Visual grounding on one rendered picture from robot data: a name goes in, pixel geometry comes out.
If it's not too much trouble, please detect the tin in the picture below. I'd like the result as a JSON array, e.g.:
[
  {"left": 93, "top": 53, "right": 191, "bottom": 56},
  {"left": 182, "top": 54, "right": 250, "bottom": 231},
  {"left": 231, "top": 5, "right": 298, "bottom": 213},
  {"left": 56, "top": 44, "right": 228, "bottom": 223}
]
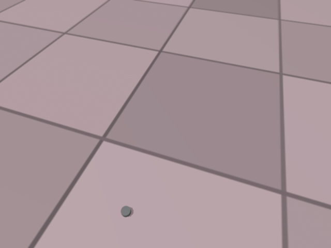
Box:
[{"left": 121, "top": 206, "right": 131, "bottom": 217}]

